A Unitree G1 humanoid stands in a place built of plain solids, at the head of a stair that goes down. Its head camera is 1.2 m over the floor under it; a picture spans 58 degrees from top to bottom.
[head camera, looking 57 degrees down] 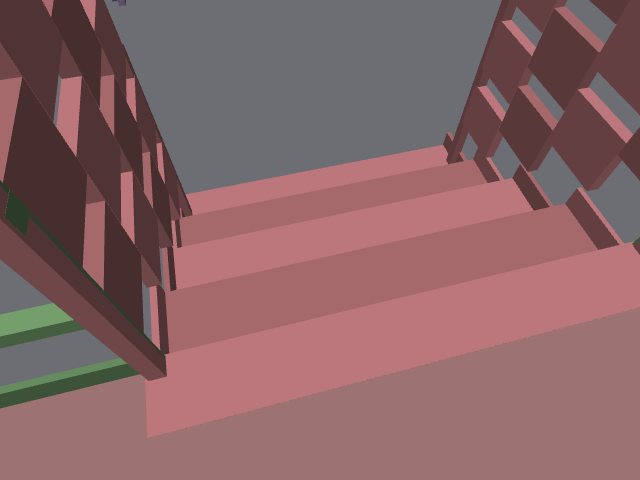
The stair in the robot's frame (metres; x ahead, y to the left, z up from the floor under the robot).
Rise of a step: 0.18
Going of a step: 0.30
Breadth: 1.62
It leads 14 degrees to the left of straight ahead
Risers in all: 5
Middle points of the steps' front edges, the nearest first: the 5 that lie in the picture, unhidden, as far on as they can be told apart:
0.58 -0.29 0.00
0.87 -0.22 -0.18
1.16 -0.14 -0.35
1.45 -0.07 -0.53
1.74 0.01 -0.71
